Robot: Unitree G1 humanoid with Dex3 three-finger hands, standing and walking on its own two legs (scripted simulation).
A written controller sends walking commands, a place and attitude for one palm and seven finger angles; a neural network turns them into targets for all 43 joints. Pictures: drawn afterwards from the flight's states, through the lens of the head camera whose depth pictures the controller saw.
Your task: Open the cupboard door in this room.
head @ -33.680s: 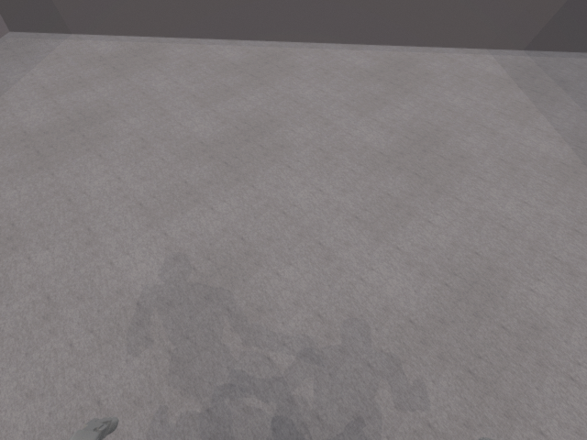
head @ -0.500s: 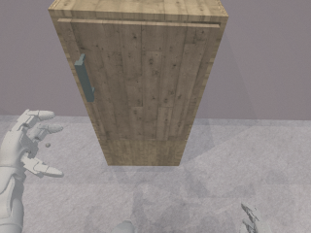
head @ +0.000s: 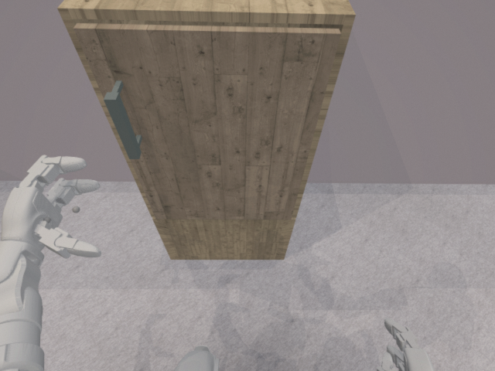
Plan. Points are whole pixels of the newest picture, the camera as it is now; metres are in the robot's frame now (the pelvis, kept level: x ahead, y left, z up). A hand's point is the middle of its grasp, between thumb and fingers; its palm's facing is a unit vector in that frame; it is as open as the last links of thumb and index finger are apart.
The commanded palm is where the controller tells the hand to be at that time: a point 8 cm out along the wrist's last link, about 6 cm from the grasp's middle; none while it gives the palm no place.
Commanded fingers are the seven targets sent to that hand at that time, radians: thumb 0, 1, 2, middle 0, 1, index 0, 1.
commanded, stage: move the hooked fingers beside the handle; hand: left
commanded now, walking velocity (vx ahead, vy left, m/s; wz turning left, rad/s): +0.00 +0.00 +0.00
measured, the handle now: (127, 121) +0.54 +0.28 +0.07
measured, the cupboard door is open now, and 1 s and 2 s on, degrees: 0 0 0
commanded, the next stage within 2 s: none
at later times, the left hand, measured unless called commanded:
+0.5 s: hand (80, 176) +0.39 +0.31 +0.08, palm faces +0.05 -1.00 +0.01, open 14.0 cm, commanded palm +0.36 +0.35 +0.08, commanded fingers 0.00 -0.50 0.30 -0.30 -1.20 -0.30 -1.20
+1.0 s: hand (90, 152) +0.44 +0.31 +0.08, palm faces +0.08 -1.00 +0.00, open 14.0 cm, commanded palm +0.42 +0.36 +0.07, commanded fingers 0.00 -0.50 0.30 -0.30 -1.20 -0.30 -1.20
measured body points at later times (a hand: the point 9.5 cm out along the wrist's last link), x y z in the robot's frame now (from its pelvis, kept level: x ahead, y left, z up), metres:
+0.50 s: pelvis +0.01 +0.03 +0.00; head +0.08 +0.04 +0.44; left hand +0.38 +0.36 +0.08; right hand +0.10 -0.24 -0.10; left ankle +0.06 +0.13 -0.69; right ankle -0.01 -0.10 -0.69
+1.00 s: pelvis +0.00 +0.02 -0.01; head +0.09 +0.05 +0.43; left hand +0.43 +0.36 +0.08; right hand +0.06 -0.25 -0.11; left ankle +0.06 +0.13 -0.69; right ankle -0.01 -0.10 -0.69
